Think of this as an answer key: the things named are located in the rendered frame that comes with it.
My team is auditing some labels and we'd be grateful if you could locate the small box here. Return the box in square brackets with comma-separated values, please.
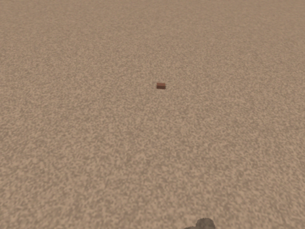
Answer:
[156, 83, 165, 89]

